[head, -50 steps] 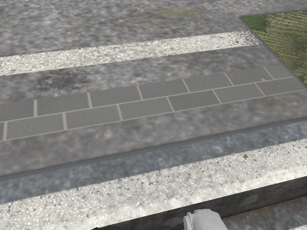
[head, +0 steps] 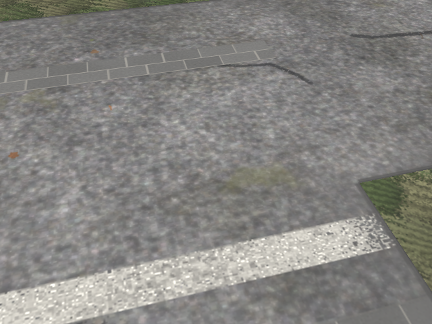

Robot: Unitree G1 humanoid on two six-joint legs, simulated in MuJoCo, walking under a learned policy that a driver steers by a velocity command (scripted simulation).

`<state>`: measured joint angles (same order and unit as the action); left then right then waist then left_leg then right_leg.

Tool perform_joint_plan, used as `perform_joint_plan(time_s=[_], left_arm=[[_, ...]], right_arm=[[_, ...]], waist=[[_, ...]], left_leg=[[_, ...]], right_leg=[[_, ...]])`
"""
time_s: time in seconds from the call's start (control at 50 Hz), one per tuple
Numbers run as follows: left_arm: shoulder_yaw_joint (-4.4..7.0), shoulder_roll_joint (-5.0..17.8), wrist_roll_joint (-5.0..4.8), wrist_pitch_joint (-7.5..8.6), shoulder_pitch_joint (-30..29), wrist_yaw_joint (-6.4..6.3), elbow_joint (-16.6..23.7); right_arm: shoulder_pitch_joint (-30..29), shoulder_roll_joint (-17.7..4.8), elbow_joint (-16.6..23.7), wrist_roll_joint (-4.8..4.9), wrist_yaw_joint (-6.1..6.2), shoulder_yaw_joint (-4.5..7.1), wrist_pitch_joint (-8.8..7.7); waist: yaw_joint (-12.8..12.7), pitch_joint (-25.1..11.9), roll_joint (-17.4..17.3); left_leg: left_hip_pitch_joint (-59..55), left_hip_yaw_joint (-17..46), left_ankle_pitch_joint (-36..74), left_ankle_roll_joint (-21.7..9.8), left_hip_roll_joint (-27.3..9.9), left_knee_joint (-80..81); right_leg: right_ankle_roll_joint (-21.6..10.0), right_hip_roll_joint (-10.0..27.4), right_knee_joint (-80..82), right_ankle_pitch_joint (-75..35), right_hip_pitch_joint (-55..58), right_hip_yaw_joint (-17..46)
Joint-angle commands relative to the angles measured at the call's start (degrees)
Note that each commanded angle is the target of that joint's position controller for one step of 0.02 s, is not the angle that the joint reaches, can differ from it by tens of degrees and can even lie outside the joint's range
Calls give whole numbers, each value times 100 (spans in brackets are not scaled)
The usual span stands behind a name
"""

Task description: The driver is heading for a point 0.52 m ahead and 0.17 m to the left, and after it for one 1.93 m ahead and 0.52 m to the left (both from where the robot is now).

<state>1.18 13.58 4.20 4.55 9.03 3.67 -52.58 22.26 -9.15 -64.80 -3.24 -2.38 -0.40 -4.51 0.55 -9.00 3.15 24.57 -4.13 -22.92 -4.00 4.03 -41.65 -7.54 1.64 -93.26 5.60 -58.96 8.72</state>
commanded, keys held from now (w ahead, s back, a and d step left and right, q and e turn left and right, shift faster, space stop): w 0.02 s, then w+q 0.72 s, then q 0.14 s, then no key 0.12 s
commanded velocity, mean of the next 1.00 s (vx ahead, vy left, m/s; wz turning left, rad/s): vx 0.45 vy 0.00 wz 0.43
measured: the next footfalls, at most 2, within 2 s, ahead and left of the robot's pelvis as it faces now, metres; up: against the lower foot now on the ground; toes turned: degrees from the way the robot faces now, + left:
right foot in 0.24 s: +0.31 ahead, -0.15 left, +0.00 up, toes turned +1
left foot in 0.82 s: +0.49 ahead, +0.18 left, +0.00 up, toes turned +28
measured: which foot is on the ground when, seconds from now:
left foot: down 0.00-0.26, up 0.28-0.80, down 0.82-1.00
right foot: up 0.00-0.22, down 0.24-0.82, up 0.84-1.00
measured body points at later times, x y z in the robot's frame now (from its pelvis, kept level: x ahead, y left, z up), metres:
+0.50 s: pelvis +0.26 -0.06 +0.04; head +0.26 -0.06 +0.49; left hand +0.24 +0.18 -0.11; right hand +0.41 -0.26 -0.10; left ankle +0.26 +0.09 -0.59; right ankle +0.27 -0.15 -0.71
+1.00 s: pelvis +0.44 +0.06 +0.03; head +0.49 +0.10 +0.47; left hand +0.45 +0.38 -0.09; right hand +0.68 -0.11 -0.09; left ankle +0.45 +0.16 -0.71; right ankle +0.50 -0.09 -0.61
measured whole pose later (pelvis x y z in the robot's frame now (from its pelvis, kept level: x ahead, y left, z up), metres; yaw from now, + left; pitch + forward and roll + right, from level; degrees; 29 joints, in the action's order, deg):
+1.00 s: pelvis +0.44 +0.06 +0.03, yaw +29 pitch +4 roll +0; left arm 4.8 15.4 -0.1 5.0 5.0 -2.9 -46.5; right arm 8.8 -13.8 -45.3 -0.3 0.5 5.0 -1.4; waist 0.6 3.0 1.0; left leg 23.3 -0.2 -8.2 -4.7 3.9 -27.3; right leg 3.6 5.2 -70.3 23.4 -36.4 0.7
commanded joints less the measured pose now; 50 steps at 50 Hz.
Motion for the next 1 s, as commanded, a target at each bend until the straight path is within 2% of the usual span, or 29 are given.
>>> perform_joint_plan(time_s=[0.02,0.06,0.12,0.18,0.22,0.24,0.26,0.28,0.3,0.32,0.34,0.38,0.4,0.46,0.54,0.58,0.6,0.62,0.64,0.74,0.78,0.8,0.82,0.84,0.86,0.88,0.92,0.94,1.0], left_arm=[[-10,117,42,122,-565,38,384],[-70,-25,10,121,-870,17,566],[-50,-114,-62,21,-1397,-13,741],[83,171,-83,-2,-1825,-109,963],[240,409,-305,109,-1603,-251,975],[374,649,-376,224,-957,-347,827],[416,911,-237,286,-55,-404,678],[368,933,-267,305,1308,-391,330],[496,825,-122,289,1730,-499,-7],[468,756,-211,266,1100,-517,-43],[346,319,-219,215,605,-556,49],[185,-370,-264,154,193,-546,161],[170,-463,-212,159,77,-561,191],[186,-414,-51,175,190,-483,110],[132,-360,108,275,619,-380,-147],[90,-319,68,337,747,-335,-246],[415,795,-463,214,885,-500,-258],[440,841,-541,162,1015,-582,-299],[444,757,-508,123,1114,-637,-337],[557,599,-461,-4,1216,-625,-351],[623,818,-527,-101,953,-649,-259],[610,836,-556,-150,975,-649,-199],[559,748,-425,-107,782,-659,44],[313,93,-303,91,941,-623,505],[378,415,-475,301,668,-514,492],[371,420,-632,346,292,-506,706],[418,530,-444,256,253,-635,635],[458,620,-423,160,282,-659,660],[399,378,-387,-58,342,-719,759]], right_arm=[[-1032,-265,882,-116,74,27,-349],[-636,-426,923,-43,89,83,-367],[-91,-551,833,137,-109,177,-379],[-6,-768,824,225,-206,314,-392],[-145,-936,825,237,-155,435,-361],[-82,-777,837,175,-123,440,-369],[541,-42,914,138,-20,245,-407],[903,282,1134,58,-45,64,-478],[-388,-436,1166,149,-98,339,-367],[-586,-309,1116,189,-61,338,-293],[-422,-286,977,138,-6,363,-248],[-522,-33,960,-103,-31,331,-207],[-651,88,978,-58,-78,321,-167],[-1074,64,1059,67,-218,318,-167],[-1475,-54,1073,20,-260,334,-130],[-1741,-1,1093,-30,-286,287,-31],[-2153,-283,1580,664,17,360,88],[-2390,-337,1701,674,112,334,141],[-2482,-361,1792,594,152,350,187],[-2808,-393,2116,494,85,439,342],[-2179,-578,2077,453,70,583,336],[-1317,-912,1858,428,106,757,307],[-421,-1567,1726,342,233,961,308],[-680,-2157,1939,277,271,990,261],[-323,-1854,2049,257,266,889,293],[-569,-1559,2112,247,295,813,275],[-1321,-1073,2336,404,323,687,252],[-1537,-981,2404,363,320,648,246],[-1564,-1196,2443,234,311,679,162]], waist=[[-149,299,-319],[58,242,-302],[247,539,-658],[197,685,-791],[-40,524,-753],[-210,-91,-605],[-199,-1555,367],[-503,-2579,1899],[-1057,-895,988],[-768,-20,558],[-410,158,185],[-50,184,14],[-16,99,-46],[-53,283,-152],[26,531,-162],[22,629,-122],[-48,809,-202],[-109,858,-247],[-138,1025,-217],[-241,1340,71],[177,1029,215],[510,528,61],[786,-121,-474],[264,-762,-1912],[580,-1527,-1152],[470,-1103,-1090],[70,-376,-561],[-111,-188,-483],[-336,-56,-490]], left_leg=[[1,1076,2391,-861,-1045,2283],[-493,1054,3325,-933,-1170,2264],[-100,962,2730,-949,-1128,2476],[-1269,1518,3182,-1035,-1601,2234],[-1834,1566,4229,-777,-1564,1693],[-1629,1291,4642,-414,-1144,874],[-483,936,2822,-33,-479,-689],[1598,769,-1163,383,332,-2202],[2725,1189,-528,113,-105,-3596],[2939,1121,308,-132,-422,-4060],[2497,1110,926,-231,-711,-3829],[1873,1090,1319,-243,-941,-3586],[1897,1051,1272,-206,-967,-3605],[2385,1131,1527,-179,-1054,-3368],[2548,1017,2597,-153,-1232,-1972],[2107,718,2735,-168,-1257,-1183],[1931,574,2253,65,-1141,-1228],[1993,623,2201,128,-1195,-992],[2078,590,2134,147,-1194,-763],[1515,-45,1168,-145,-864,94],[444,-517,1013,-327,-268,681],[-786,-537,1737,-506,73,1246],[-2763,829,3684,-857,-764,982],[-4482,3798,4935,-2139,-2446,1500],[-4461,3988,5505,-2146,-2454,1781],[-4125,3028,5723,-1876,-2207,1606],[-2596,2137,4914,-1310,-1795,1774],[-1854,1965,4839,-1269,-1714,1932],[-957,1606,5379,-1262,-1586,2080]], right_leg=[[292,443,1014,-468,137,-620],[545,636,2854,-760,632,-708],[753,384,4409,-608,2162,-1133],[734,134,5548,-136,2272,-1118],[468,-23,6485,-365,3059,-1185],[116,83,6324,-963,4453,-1115],[-903,1173,5783,-2822,7018,-311],[-2093,2582,6949,-1738,9198,2545],[-1134,2151,7546,460,7910,2578],[-628,2005,7720,1777,6528,1711],[-425,1881,7895,1480,5598,1145],[-379,1640,8142,277,4913,268],[-453,1574,8217,-109,4936,-8],[-667,1583,8497,-774,5013,-727],[-701,1552,8665,-1577,5157,-1555],[-624,1449,8757,-1881,5084,-1930],[-120,1443,8585,-921,5065,-1964],[-79,1612,8645,-509,5182,-1876],[-42,1696,8637,-356,5373,-1882],[164,1655,7911,-1325,5993,-2303],[354,1484,6493,-3986,5992,-2510],[560,1175,5225,-4257,5724,-2600],[982,916,3405,-2214,4005,-2542],[1423,-305,1043,2733,1632,-2042],[1320,-202,578,2925,1537,-674],[1203,50,594,2557,1201,-620],[1132,485,1589,1845,1487,-614],[1099,559,1812,1801,1924,-609],[1095,451,2808,1549,2464,-698]])
Velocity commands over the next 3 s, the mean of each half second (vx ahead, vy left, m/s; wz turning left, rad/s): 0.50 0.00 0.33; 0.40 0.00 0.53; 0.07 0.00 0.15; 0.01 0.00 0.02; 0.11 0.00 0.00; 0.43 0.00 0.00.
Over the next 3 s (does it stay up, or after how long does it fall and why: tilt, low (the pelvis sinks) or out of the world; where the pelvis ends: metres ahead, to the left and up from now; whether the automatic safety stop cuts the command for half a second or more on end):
stays up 0.76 0.22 0.01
